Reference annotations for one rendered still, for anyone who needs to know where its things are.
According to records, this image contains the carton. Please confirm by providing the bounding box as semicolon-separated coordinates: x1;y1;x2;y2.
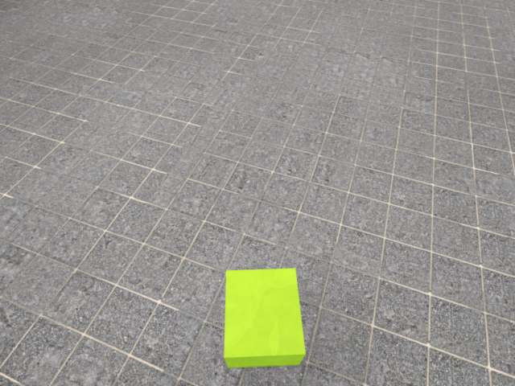
224;268;306;368

